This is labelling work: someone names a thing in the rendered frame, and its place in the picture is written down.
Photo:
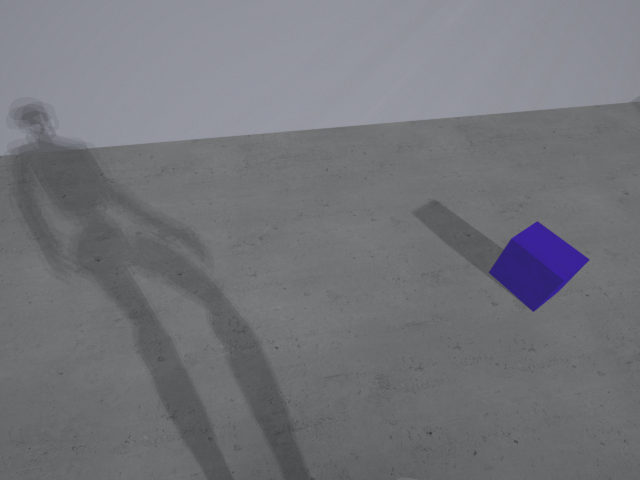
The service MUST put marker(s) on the carton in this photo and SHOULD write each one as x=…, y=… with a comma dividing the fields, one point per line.
x=536, y=264

